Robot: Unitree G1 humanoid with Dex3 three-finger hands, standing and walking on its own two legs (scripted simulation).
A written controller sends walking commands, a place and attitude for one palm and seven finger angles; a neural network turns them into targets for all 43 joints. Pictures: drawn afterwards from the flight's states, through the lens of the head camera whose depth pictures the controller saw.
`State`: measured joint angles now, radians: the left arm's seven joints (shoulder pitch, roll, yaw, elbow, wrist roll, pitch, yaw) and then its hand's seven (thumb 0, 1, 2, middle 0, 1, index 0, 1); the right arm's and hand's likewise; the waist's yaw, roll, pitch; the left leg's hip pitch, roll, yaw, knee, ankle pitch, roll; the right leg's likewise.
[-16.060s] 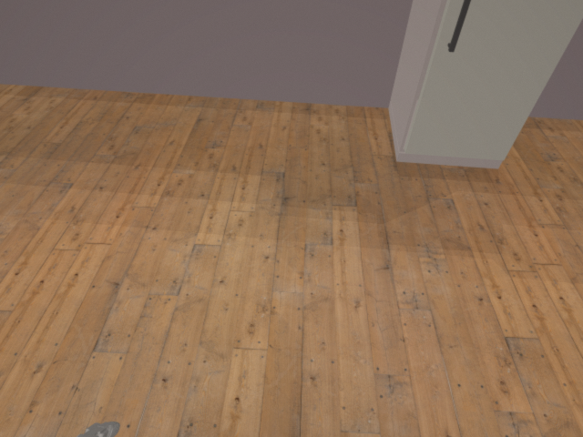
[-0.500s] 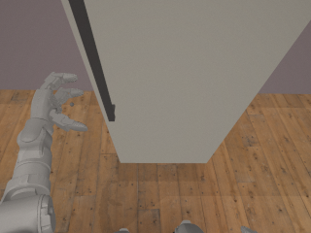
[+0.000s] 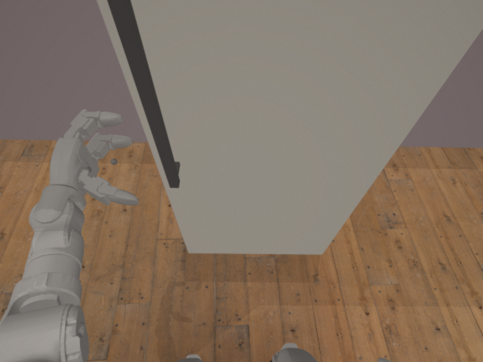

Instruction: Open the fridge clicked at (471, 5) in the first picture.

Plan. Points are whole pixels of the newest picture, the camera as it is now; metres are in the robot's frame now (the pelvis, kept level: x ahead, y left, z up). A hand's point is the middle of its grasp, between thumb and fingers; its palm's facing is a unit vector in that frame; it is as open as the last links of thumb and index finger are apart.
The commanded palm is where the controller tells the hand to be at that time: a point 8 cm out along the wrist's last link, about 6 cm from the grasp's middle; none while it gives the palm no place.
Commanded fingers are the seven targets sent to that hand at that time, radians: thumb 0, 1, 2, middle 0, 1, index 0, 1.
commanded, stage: move the hooked fingers beside the handle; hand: left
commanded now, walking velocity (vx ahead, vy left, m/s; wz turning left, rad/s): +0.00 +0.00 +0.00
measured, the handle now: (156, 107) +0.50 +0.15 +0.13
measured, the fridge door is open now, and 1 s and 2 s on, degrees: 0 0 0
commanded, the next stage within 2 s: none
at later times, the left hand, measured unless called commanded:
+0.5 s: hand (113, 168) +0.41 +0.22 +0.08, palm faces -0.03 -1.00 +0.00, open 14.0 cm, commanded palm +0.39 +0.26 +0.08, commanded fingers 0.00 -0.50 0.30 -0.30 -1.20 -0.30 -1.20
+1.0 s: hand (119, 161) +0.42 +0.21 +0.08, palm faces -0.03 -1.00 +0.00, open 14.0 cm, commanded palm +0.39 +0.26 +0.08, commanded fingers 0.00 -0.50 0.30 -0.30 -1.20 -0.30 -1.20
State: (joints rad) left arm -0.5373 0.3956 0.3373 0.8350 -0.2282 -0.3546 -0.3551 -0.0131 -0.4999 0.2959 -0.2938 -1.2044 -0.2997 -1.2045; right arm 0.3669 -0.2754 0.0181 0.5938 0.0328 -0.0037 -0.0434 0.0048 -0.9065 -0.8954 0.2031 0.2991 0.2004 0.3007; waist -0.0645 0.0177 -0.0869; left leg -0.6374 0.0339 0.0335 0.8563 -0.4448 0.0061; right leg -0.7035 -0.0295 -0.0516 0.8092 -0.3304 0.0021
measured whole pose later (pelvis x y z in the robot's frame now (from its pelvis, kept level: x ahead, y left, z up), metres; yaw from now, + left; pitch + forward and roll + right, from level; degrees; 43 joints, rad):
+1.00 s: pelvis +0.00 +0.00 +0.00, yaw +0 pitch +14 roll -1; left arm -0.55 0.38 0.33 0.84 -0.23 -0.34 -0.35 -0.01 -0.50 0.30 -0.29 -1.20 -0.30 -1.20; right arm 0.37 -0.27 0.02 0.59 0.03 0.00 -0.04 0.00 -0.91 -0.90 0.20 0.30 0.20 0.30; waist -0.07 0.02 -0.09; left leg -0.66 0.03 0.04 0.88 -0.46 0.01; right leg -0.73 -0.03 -0.05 0.82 -0.34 0.01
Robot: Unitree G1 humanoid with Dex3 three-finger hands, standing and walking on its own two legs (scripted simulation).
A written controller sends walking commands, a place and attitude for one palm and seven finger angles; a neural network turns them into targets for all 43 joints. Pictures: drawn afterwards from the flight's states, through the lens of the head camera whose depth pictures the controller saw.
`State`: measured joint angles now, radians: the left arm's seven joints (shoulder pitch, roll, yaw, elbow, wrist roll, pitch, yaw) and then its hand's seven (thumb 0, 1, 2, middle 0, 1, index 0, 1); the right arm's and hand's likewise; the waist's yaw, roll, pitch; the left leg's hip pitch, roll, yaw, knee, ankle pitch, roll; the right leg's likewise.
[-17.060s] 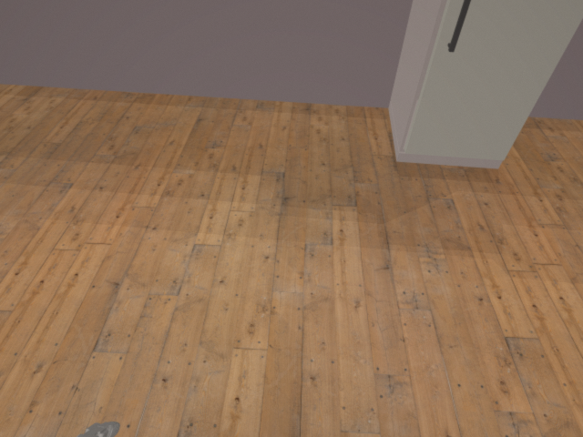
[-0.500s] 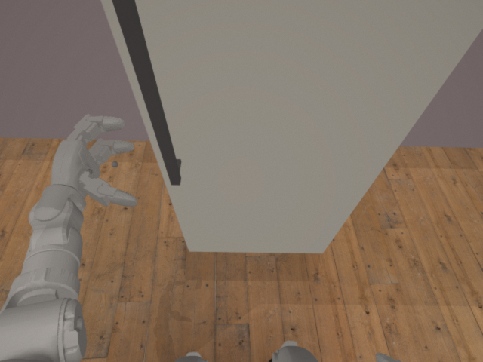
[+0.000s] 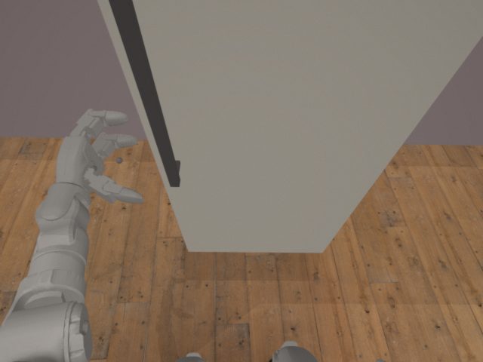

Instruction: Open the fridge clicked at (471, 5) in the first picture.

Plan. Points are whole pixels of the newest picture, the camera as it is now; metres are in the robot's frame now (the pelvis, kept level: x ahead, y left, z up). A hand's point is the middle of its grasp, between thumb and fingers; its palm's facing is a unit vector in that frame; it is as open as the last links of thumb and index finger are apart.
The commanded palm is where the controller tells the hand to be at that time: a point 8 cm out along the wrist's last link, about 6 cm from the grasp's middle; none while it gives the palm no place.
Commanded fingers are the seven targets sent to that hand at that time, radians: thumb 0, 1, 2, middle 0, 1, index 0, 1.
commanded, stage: move the hooked fingers beside the handle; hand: left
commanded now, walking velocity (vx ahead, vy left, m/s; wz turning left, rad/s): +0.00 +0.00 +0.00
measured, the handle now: (157, 105) +0.49 +0.14 +0.13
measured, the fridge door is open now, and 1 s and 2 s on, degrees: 0 0 0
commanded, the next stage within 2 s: feel for the door with the fingertips in 1.58 s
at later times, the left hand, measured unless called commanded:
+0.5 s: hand (113, 166) +0.41 +0.21 +0.08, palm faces -0.02 -1.00 -0.01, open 14.0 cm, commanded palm +0.39 +0.26 +0.08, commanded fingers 0.00 -0.50 0.30 -0.30 -1.20 -0.30 -1.20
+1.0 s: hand (113, 164) +0.41 +0.21 +0.08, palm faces -0.03 -1.00 +0.02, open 14.0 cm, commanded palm +0.39 +0.26 +0.08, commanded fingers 0.00 -0.50 0.30 -0.30 -1.20 -0.30 -1.20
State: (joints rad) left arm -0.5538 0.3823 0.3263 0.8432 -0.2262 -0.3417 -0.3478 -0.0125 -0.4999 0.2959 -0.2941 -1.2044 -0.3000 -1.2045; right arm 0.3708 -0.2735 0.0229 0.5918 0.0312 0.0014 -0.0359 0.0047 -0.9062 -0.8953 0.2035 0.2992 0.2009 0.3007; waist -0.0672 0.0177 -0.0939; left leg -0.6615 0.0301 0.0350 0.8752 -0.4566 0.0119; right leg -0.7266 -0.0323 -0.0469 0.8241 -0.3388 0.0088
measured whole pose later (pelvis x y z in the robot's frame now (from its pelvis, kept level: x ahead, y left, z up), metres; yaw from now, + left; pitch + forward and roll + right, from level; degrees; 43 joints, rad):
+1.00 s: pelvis -0.01 +0.00 +0.00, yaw +1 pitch +13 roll -1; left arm -0.57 0.40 0.32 0.89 -0.23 -0.32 -0.36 -0.01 -0.50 0.30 -0.29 -1.20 -0.30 -1.20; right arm 0.35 -0.27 0.03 0.59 0.03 0.00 -0.04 0.00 -0.91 -0.90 0.20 0.30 0.20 0.30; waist -0.07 0.01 -0.10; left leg -0.67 0.02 0.03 0.89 -0.46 0.02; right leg -0.72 -0.04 -0.05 0.83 -0.34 0.01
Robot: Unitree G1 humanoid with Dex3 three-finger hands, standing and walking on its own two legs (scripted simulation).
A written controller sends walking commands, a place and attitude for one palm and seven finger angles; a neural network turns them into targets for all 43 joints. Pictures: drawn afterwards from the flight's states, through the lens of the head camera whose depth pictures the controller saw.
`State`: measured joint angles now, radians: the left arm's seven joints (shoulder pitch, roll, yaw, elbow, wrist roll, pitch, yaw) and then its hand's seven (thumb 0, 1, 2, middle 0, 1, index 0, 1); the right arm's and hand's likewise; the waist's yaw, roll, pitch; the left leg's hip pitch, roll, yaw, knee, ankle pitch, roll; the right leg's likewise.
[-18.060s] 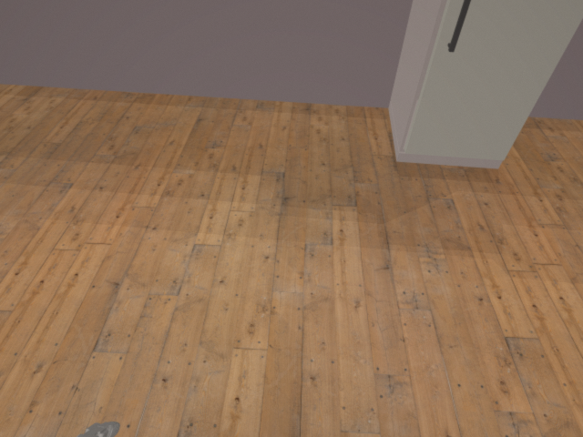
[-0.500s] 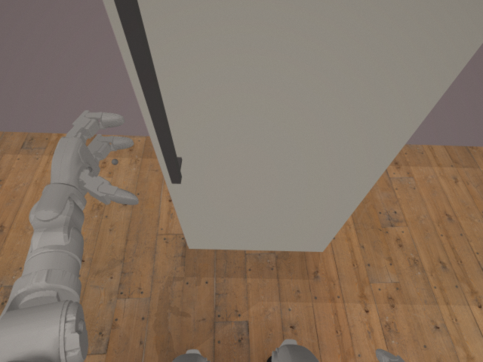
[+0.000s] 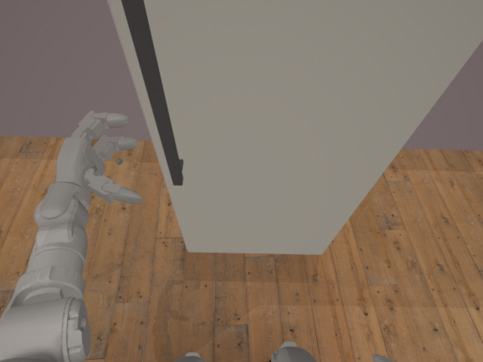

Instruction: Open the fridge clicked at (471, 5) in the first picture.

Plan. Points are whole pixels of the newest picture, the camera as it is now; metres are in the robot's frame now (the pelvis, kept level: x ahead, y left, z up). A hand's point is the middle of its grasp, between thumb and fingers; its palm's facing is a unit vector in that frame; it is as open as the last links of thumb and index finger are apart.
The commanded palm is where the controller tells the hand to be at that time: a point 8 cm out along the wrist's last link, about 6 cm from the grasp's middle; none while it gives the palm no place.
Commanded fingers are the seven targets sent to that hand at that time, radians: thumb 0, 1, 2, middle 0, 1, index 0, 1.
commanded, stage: move the hooked fingers beside the handle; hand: left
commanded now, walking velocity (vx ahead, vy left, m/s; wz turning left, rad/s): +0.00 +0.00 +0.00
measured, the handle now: (162, 103) +0.50 +0.14 +0.13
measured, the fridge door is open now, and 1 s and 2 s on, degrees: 0 0 0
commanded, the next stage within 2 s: feel for the door with the fingertips in 0.58 s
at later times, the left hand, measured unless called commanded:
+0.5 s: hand (120, 163) +0.42 +0.20 +0.08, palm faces -0.02 -1.00 +0.01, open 14.0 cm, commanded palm +0.40 +0.25 +0.08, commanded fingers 0.00 -0.50 0.30 -0.30 -1.20 -0.30 -1.20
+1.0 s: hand (145, 159) +0.43 +0.16 +0.08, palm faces -0.03 -1.00 +0.00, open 14.0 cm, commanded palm +0.40 +0.21 +0.08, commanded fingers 0.00 -0.50 0.30 -0.30 -1.20 -0.30 -1.20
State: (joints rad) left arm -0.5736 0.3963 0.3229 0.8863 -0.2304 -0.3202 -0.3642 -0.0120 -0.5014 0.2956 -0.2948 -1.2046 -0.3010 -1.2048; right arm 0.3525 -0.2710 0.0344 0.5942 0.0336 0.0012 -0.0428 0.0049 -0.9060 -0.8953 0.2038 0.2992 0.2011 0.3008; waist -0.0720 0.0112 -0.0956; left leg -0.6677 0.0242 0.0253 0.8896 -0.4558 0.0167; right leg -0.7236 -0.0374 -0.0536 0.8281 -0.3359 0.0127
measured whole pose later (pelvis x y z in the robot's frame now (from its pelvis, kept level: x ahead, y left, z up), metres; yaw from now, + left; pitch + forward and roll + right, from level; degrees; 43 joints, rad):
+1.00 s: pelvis +0.01 -0.01 +0.00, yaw +0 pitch +14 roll -1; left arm -0.54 0.31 0.28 0.80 -0.19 -0.33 -0.25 -0.01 -0.50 0.30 -0.30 -1.20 -0.30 -1.20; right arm 0.35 -0.26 0.02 0.58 0.02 0.00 -0.02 0.00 -0.91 -0.90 0.20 0.30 0.20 0.30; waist -0.07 0.02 -0.09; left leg -0.65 0.03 0.03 0.87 -0.46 0.01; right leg -0.72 -0.03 -0.04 0.83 -0.34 0.00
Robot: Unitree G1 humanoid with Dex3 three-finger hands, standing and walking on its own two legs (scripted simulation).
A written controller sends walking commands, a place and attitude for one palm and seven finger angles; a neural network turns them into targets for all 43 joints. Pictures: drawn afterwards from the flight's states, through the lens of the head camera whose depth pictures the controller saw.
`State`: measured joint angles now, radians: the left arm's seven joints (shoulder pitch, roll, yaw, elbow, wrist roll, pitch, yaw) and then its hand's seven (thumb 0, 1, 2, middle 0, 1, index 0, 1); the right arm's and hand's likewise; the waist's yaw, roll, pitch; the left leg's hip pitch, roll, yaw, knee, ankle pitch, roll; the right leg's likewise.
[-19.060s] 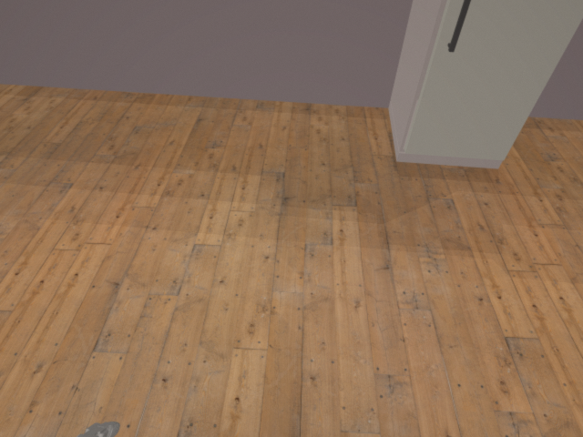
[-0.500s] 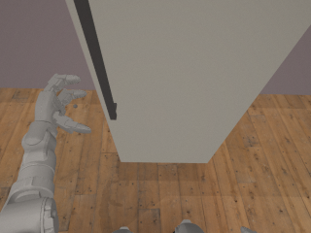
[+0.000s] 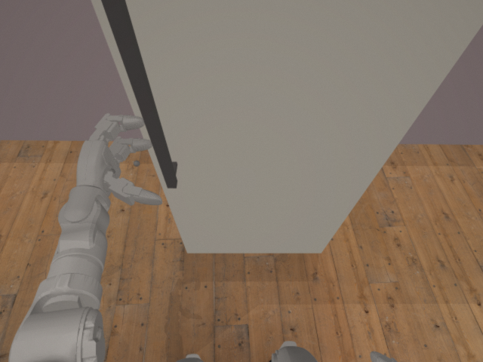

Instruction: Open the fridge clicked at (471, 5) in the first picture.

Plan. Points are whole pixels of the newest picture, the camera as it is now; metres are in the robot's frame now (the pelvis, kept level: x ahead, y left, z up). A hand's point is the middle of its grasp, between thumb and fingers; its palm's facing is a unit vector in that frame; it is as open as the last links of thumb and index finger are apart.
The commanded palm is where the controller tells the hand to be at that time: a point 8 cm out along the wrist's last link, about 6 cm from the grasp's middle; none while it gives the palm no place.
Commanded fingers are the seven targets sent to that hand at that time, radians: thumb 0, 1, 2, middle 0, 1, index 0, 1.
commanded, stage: feel for the door with the fingertips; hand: left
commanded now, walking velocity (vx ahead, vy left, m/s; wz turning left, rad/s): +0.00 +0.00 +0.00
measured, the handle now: (152, 107) +0.49 +0.15 +0.13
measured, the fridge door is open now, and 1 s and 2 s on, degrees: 0 0 0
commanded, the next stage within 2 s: slide the fingers in behind the handle in 0.62 s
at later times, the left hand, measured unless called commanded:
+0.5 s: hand (139, 151) +0.45 +0.17 +0.08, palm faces -0.01 -1.00 +0.01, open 14.0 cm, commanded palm +0.42 +0.23 +0.08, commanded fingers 0.00 -0.50 0.30 -0.30 -1.20 -0.30 -1.20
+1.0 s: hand (139, 149) +0.45 +0.18 +0.08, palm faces -0.02 -1.00 -0.01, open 13.8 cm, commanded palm +0.42 +0.22 +0.08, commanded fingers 0.00 -0.50 0.30 -0.30 -1.20 -0.30 -1.20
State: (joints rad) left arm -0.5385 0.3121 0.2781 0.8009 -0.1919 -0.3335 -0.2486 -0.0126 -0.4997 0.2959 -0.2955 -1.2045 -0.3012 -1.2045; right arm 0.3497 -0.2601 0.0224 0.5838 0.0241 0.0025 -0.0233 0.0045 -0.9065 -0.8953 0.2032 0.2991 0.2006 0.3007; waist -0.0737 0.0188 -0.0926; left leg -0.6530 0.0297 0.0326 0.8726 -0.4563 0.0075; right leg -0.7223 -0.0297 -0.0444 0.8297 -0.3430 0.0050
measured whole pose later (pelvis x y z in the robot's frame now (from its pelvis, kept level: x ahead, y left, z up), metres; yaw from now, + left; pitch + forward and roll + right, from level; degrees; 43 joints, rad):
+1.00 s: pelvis -0.01 +0.00 -0.01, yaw +0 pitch +15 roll -1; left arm -0.71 0.36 0.30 1.00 -0.16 -0.38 -0.24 -0.01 -0.50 0.30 -0.32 -1.23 -0.33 -1.23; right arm 0.37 -0.26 0.03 0.62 0.01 0.01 -0.02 0.00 -0.91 -0.90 0.20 0.30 0.20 0.30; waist -0.10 0.02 -0.09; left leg -0.72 0.03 0.03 0.91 -0.46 0.01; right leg -0.78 -0.03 -0.05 0.85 -0.34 0.01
